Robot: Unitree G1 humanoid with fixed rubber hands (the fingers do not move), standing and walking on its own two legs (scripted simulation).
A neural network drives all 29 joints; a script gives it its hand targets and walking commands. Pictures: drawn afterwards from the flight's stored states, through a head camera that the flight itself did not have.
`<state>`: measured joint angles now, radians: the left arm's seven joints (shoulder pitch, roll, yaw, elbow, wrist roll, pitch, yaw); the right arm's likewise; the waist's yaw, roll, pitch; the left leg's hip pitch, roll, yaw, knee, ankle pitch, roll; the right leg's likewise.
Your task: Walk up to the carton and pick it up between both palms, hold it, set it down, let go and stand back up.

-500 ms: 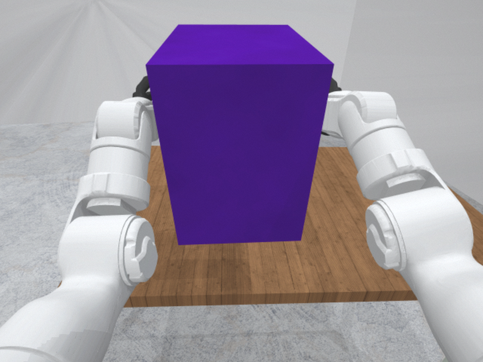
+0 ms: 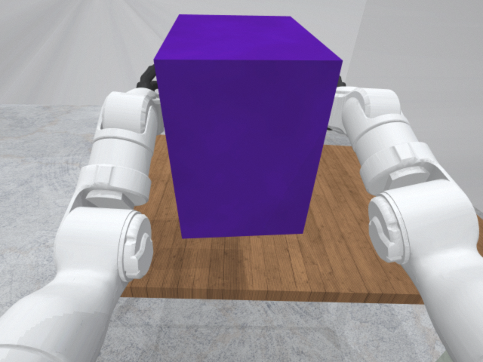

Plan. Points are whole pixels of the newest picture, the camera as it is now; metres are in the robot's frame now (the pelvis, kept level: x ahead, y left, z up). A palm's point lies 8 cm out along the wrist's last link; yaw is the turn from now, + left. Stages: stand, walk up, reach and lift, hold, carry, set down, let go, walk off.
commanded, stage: hold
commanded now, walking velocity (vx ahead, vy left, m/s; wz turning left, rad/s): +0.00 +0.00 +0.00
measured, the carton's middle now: (239, 121) +0.41 +0.01 +0.29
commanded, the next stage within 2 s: set down in 1.22 s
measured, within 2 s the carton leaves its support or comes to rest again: neither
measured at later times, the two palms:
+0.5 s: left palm (157, 118) +0.39 +0.15 +0.30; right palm (334, 118) +0.38 -0.14 +0.31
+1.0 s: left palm (158, 113) +0.38 +0.14 +0.31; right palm (341, 111) +0.37 -0.14 +0.33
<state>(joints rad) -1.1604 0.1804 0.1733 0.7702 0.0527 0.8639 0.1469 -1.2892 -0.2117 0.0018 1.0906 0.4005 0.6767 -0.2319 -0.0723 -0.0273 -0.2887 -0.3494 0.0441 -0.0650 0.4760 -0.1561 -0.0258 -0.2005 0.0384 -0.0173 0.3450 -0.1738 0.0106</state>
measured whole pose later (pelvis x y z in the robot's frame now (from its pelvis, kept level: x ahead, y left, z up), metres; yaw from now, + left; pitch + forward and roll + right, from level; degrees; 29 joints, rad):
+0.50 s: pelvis +0.02 +0.00 +0.00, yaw +0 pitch +0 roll -3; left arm -0.98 0.13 0.23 0.56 0.07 0.91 0.14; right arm -1.14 -0.20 0.09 0.87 0.47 0.75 -0.30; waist -0.08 0.01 -0.27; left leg -0.27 0.05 -0.06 0.46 -0.19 -0.03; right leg -0.12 0.04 -0.01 0.31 -0.19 0.01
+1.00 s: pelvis +0.02 +0.00 +0.00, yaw -1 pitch -1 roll -2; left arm -1.00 0.11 0.29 0.57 0.10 0.92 0.12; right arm -1.19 -0.20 0.06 0.91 0.45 0.78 -0.30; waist -0.07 0.02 -0.28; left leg -0.25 0.04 -0.04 0.46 -0.19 -0.02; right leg -0.11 0.03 0.01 0.33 -0.20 0.02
